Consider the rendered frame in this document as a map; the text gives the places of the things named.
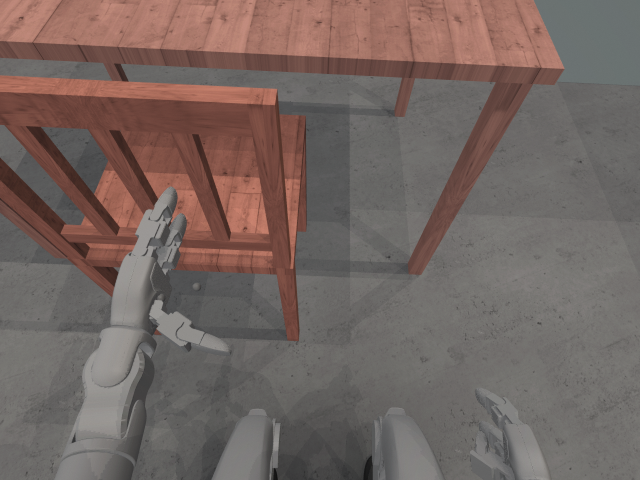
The chair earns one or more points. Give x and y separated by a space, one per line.
237 165

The robot left hand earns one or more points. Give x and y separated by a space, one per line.
143 276

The robot left forearm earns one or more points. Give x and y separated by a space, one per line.
105 440

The table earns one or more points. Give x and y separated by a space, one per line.
502 41

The left robot thigh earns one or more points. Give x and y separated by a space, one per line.
252 450

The right robot thigh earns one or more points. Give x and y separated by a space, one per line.
400 446

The robot right hand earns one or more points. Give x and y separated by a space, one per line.
518 455

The robot thigh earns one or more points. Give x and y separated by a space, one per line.
400 446
252 450

